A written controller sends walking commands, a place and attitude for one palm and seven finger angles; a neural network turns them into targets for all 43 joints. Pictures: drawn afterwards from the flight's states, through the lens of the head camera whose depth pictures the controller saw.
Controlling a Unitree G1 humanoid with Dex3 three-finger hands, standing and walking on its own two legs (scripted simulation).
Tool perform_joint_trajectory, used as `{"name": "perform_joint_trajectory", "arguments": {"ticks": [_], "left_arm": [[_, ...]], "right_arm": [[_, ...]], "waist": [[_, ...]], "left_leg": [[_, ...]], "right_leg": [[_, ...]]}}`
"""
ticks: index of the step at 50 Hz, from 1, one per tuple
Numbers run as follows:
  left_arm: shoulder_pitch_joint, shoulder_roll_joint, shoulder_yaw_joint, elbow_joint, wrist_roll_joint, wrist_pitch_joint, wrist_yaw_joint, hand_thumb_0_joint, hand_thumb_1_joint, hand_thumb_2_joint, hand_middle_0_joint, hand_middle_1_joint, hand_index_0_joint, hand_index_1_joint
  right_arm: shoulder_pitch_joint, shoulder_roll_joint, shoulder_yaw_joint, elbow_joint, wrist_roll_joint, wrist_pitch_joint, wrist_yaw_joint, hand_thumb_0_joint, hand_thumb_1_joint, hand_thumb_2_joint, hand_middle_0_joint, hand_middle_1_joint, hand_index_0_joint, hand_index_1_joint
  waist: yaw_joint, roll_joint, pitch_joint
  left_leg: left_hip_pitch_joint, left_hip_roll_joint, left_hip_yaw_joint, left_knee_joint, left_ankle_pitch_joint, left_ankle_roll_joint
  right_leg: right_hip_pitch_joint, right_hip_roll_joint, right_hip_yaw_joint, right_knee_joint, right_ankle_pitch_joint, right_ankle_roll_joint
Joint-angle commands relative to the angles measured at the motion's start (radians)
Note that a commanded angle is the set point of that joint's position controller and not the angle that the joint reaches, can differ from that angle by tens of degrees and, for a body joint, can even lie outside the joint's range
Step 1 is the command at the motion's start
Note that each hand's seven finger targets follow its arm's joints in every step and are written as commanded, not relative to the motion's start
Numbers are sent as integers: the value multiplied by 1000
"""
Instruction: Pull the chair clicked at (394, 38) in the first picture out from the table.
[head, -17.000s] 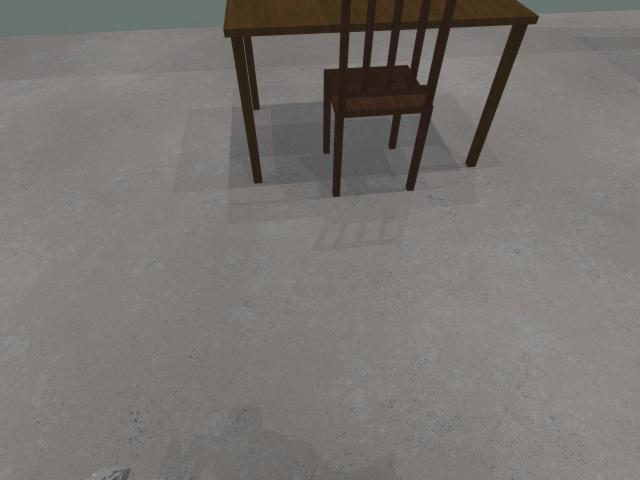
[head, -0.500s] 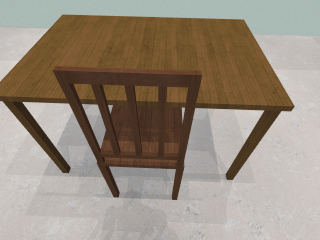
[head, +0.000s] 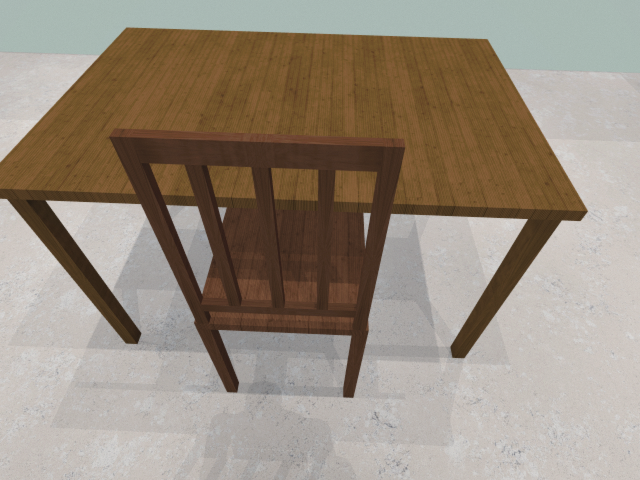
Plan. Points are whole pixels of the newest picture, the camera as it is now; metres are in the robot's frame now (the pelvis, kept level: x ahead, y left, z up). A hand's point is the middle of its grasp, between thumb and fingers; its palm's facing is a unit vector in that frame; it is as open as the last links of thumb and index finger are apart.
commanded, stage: look again from close up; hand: left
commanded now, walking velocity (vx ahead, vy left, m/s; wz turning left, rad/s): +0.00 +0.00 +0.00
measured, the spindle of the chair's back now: (271, 248) +0.49 +0.12 -0.05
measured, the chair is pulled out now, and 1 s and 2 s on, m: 0.00 0.00 0.00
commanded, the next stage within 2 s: raise the hand toward the chair's back in 0.26 s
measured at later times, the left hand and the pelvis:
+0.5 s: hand out of the picture +0.11 +0.20 -0.09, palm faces +0.25 -0.94 -0.21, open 7.3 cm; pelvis -0.01 +0.00 -0.01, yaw +2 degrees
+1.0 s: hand (191, 467) +0.15 +0.17 -0.06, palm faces +0.04 -1.00 -0.06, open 11.1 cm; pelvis -0.04 -0.02 -0.12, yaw +3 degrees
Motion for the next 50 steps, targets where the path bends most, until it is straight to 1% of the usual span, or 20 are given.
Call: {"name": "perform_joint_trajectory", "arguments": {"ticks": [1, 17, 18, 19, 20, 21, 22, 23, 25, 28, 29, 30, 31, 32, 35, 37, 40, 44, 48, 50], "left_arm": [[81, 97, 15, -21, 2, -12, 9, 0, 900, 900, -200, -300, -200, -300], [88, 94, 15, -17, 2, -15, 9, 0, 900, 900, -200, -300, -200, -300], [116, 130, 12, 23, 12, -34, 42, 0, 900, 900, -200, -300, -200, -300], [-629, 294, 65, -1532, -204, -251, 27, 0, 877, 890, -198, -296, -198, -296], [-480, 384, 169, -1467, -158, -237, 91, 0, 853, 880, -195, -293, -195, -293], [19, 55, -14, -1130, -129, -91, 100, 0, 830, 870, -193, -289, -193, -289], [78, -73, -87, -1041, -171, -38, 92, 0, 807, 860, -191, -285, -191, -285], [-25, -53, -95, -1167, -188, -91, 74, 0, 783, 850, -188, -282, -188, -282], [16, 10, -15, -1059, -166, -197, 33, 0, 737, 830, -184, -274, -184, -274], [320, -62, 30, -895, -217, -417, -123, 0, 667, 800, -177, -263, -177, -263], [353, -44, 62, -906, -237, -503, -186, 0, 643, 790, -174, -260, -174, -260], [390, 33, 152, -858, -240, -575, -248, 0, 620, 780, -172, -256, -172, -256], [356, 50, 153, -894, -239, -657, -309, 0, 597, 770, -170, -252, -170, -252], [379, 100, 220, -889, -230, -683, -324, 0, 573, 760, -167, -249, -167, -249], [302, 120, 216, -1062, -237, -623, -317, 0, 503, 730, -160, -238, -160, -238], [192, 147, 211, -1273, -243, -599, -274, 0, 457, 710, -156, -230, -156, -230], [57, 153, 179, -1521, -233, -629, -221, 0, 387, 680, -149, -219, -149, -219], [12, 111, 86, -1476, -233, -647, -275, 0, 293, 640, -139, -205, -139, -205], [82, 155, 134, -1335, -258, -511, -354, 0, 200, 600, -130, -190, -130, -190], [149, 192, 211, -1270, -276, -422, -363, 0, 153, 580, -125, -183, -125, -183]], "right_arm": [[68, -87, -14, -25, -2, -11, -5, 0, -900, -900, 200, 300, 200, 300], [74, -82, -15, -25, -1, -12, -6, 0, -900, -900, 200, 300, 200, 300], [-32, -141, -27, -90, 0, -19, 8, 0, -900, -900, 200, 300, 200, 300], [-12, -308, -45, -443, 41, -167, -42, 0, -900, -900, 200, 300, 200, 300], [-130, -209, -12, -385, 51, -249, -82, 0, -900, -900, 200, 300, 200, 300], [-87, -173, -28, -407, 41, -300, -68, 0, -900, -900, 200, 300, 200, 300], [-78, -196, -33, -372, 64, -317, -67, 0, -900, -900, 200, 300, 200, 300], [-82, -231, -48, -435, 56, -335, -66, 0, -900, -900, 200, 300, 200, 300], [-74, -253, -74, -484, 28, -355, -51, 0, -900, -900, 200, 300, 200, 300], [-124, -231, -104, -583, 5, -361, -2, 0, -900, -900, 200, 300, 200, 300], [-141, -232, -112, -614, 2, -354, 16, 0, -900, -900, 200, 300, 200, 300], [-149, -235, -125, -633, 6, -337, 40, 0, -900, -900, 200, 300, 200, 300], [-175, -238, -129, -665, 3, -327, 55, 0, -900, -900, 200, 300, 200, 300], [-187, -231, -141, -696, 8, -313, 60, 0, -900, -900, 200, 300, 200, 300], [-209, -224, -139, -779, 16, -258, 58, 0, -900, -900, 200, 300, 200, 300], [-196, -220, -132, -825, 17, -240, 43, 0, -900, -900, 200, 300, 200, 300], [-133, -210, -120, -815, 4, -230, 16, 0, -900, -900, 200, 300, 200, 300], [-123, -223, -99, -761, 4, -254, -7, 0, -900, -900, 200, 300, 200, 300], [-136, -230, -90, -752, 28, -257, -27, 0, -900, -900, 200, 300, 200, 300], [-155, -222, -90, -759, 38, -242, -34, 0, -900, -900, 200, 300, 200, 300]], "waist": [[-2, 11, 44], [-2, -4, 29], [21, -46, 23], [-106, 146, -475], [-49, 206, -406], [-40, 147, -262], [-51, 44, -130], [-73, 21, -41], [-86, -92, -18], [26, -263, -93], [43, -258, -123], [67, -163, -151], [55, -126, -186], [78, -105, -230], [87, -1, -308], [57, 100, -364], [-20, 81, -460], [-79, 95, -407], [-59, 13, -419], [-16, -4, -443]], "left_leg": [[-55, 84, -77, -83, 159, 23], [-49, 84, -78, -79, 167, 21], [-128, 117, -53, 116, 225, -9], [124, -2, -46, 3, 275, 19], [119, 22, -2, 22, 250, 19], [-18, 23, -39, -4, 216, 12], [-113, 14, -61, 20, 142, 3], [-170, 7, -86, 59, 54, 8], [-295, -21, -84, 162, -49, 5], [-505, -23, -57, 324, -82, -20], [-561, -30, -50, 377, -69, -25], [-595, -38, -41, 425, -41, -36], [-632, -39, -38, 487, -14, -34], [-682, -41, -24, 523, -9, -24], [-713, -43, -15, 553, -54, -10], [-699, -35, -26, 582, -53, 2], [-659, -14, -55, 655, 10, 19], [-695, -1, -91, 706, -45, 22], [-762, -8, -95, 696, -116, 21], [-773, -15, -89, 677, -100, 18]], "right_leg": [[-17, -61, 67, -76, 123, -40], [-12, -60, 73, -76, 138, -43], [-3, -113, 102, -64, 443, -33], [99, -3, 35, 26, 348, -40], [32, 36, 33, 52, 188, -39], [-52, 42, -45, 73, 62, -48], [-108, 33, -67, 59, 58, -33], [-175, 28, -68, 61, 10, -21], [-305, 33, -76, 101, -114, -20], [-421, 34, -62, 256, -224, -33], [-420, 33, -45, 310, -188, -38], [-409, 27, -23, 366, -131, -54], [-429, 23, -14, 431, -55, -58], [-442, 20, -4, 480, -35, -60], [-478, 27, 16, 533, -71, -56], [-507, 32, 31, 550, -74, -54], [-550, 47, 28, 576, 0, -43], [-669, 54, 17, 575, -84, -41], [-614, 48, 34, 529, -185, -33], [-543, 47, 43, 510, -192, -32]]}}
